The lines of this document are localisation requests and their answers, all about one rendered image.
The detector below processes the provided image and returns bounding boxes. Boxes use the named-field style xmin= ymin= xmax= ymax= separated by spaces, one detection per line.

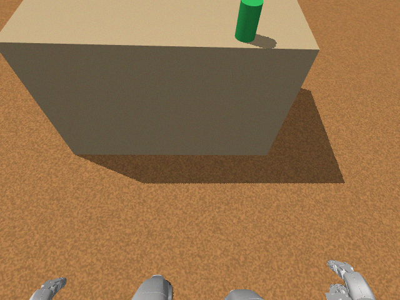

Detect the left robot hand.
xmin=29 ymin=277 xmax=67 ymax=300

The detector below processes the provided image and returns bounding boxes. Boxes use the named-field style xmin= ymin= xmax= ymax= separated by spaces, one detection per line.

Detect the can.
xmin=235 ymin=0 xmax=263 ymax=43

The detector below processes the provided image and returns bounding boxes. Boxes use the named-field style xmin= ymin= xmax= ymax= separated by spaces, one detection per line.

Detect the right robot hand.
xmin=325 ymin=260 xmax=376 ymax=300

